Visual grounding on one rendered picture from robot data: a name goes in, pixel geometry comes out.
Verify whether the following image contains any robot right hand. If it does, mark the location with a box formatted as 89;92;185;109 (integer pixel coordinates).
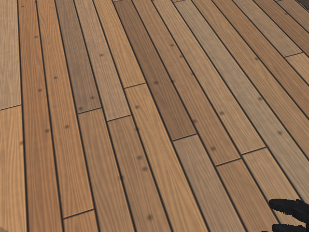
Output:
262;198;309;232

